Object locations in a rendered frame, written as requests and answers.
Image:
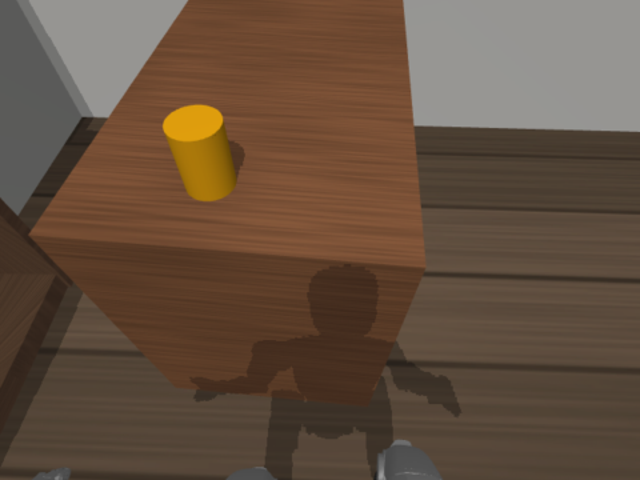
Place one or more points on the can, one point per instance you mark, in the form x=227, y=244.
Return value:
x=197, y=138

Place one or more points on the bookshelf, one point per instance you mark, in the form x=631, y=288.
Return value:
x=32, y=287

